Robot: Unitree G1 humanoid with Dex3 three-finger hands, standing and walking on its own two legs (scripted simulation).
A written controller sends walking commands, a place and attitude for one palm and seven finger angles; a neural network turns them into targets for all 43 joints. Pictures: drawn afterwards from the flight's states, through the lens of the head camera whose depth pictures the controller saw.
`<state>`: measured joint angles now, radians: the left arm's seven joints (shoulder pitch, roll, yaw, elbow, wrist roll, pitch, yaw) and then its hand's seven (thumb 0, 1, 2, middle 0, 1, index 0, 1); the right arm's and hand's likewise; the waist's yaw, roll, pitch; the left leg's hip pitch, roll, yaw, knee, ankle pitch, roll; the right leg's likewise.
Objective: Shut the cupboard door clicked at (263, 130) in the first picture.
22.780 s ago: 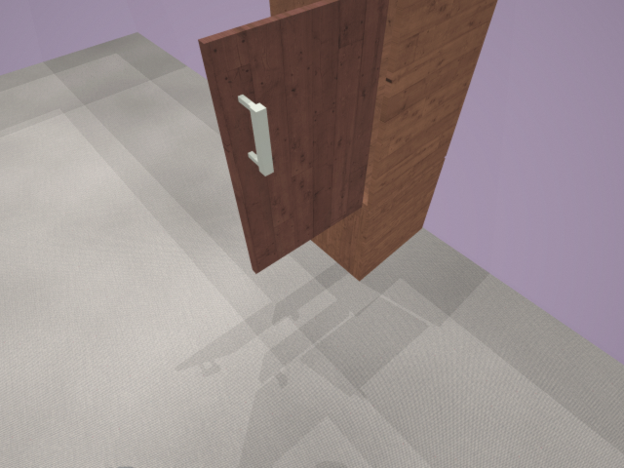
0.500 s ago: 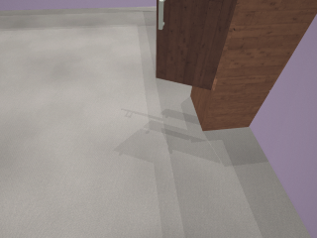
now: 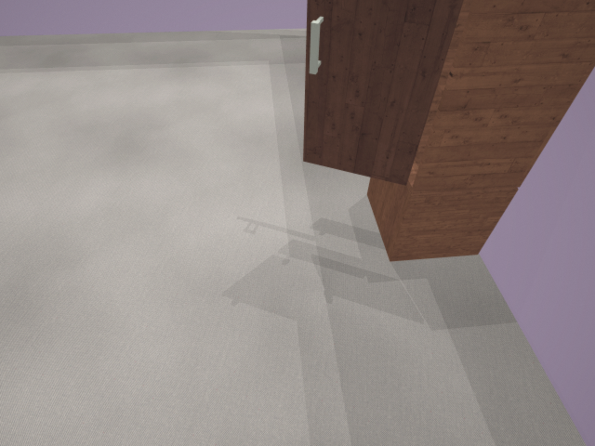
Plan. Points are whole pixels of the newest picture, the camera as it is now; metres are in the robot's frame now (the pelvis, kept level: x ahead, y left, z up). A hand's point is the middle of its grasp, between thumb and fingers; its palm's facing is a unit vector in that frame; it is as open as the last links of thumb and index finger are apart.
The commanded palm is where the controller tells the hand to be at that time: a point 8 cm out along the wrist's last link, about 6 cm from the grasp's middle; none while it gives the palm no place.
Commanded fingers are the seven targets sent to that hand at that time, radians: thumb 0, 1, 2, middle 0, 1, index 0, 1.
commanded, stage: let the arm hang, fingers relaxed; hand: left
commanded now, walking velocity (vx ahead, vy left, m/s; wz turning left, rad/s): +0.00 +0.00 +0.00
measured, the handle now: (316, 45) +1.08 +0.01 +0.08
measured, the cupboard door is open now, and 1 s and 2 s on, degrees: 64 64 64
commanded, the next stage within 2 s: look to check the result in 0.10 s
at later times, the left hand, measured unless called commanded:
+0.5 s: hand out of the picture +0.00 +0.17 -0.18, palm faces +0.01 -0.98 -0.20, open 7.4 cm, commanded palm none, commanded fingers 0.00 0.90 0.90 -0.20 -0.30 -0.20 -0.30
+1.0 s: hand out of the picture +0.03 +0.17 -0.18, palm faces +0.04 -0.98 -0.19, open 7.4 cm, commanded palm none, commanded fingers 0.00 0.90 0.90 -0.20 -0.30 -0.20 -0.30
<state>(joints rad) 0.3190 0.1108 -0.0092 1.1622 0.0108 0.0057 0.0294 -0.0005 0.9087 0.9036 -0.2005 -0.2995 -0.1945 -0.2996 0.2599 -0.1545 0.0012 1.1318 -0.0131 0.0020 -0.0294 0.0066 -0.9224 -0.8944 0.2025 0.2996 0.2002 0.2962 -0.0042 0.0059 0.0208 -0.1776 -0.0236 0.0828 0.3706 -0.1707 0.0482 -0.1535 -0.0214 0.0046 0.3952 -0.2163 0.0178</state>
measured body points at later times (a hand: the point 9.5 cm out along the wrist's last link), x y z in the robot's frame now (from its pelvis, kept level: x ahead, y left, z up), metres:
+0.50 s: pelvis +0.01 +0.00 +0.00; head +0.03 +0.00 +0.45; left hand +0.01 +0.22 -0.16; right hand -0.01 -0.21 -0.16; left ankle +0.02 +0.09 -0.74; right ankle +0.00 -0.13 -0.74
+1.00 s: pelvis +0.05 +0.00 -0.01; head +0.06 -0.01 +0.44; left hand +0.03 +0.22 -0.17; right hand +0.03 -0.23 -0.17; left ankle +0.02 +0.09 -0.74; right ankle +0.00 -0.13 -0.74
